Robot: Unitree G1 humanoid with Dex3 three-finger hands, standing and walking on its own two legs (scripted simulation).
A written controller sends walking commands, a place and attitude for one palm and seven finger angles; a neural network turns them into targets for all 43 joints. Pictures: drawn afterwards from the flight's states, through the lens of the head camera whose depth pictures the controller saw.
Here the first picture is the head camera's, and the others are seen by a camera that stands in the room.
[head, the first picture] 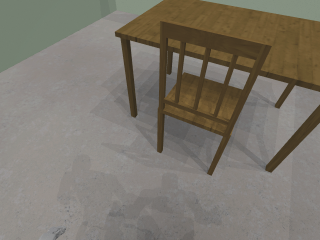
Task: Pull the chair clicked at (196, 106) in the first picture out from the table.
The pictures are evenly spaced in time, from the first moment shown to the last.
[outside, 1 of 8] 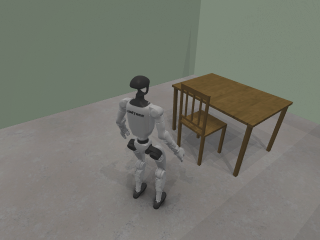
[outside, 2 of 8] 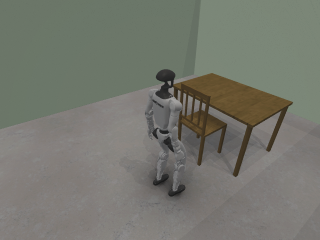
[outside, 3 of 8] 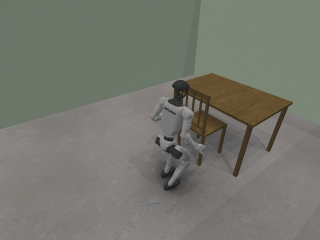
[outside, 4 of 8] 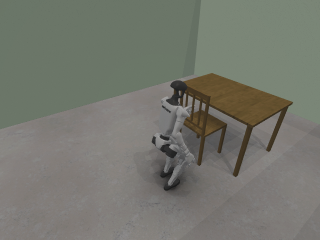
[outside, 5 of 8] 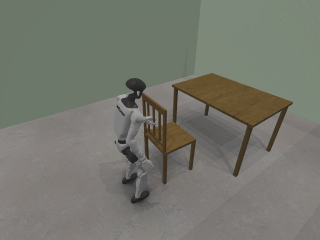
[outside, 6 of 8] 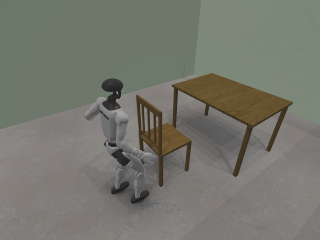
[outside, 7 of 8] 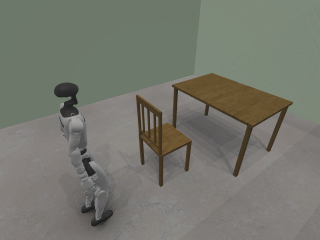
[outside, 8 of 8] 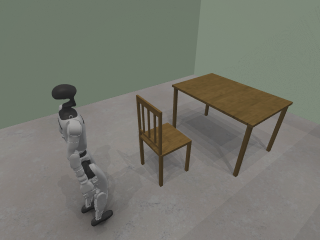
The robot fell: no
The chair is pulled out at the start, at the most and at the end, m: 0.00 0.56 0.56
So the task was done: yes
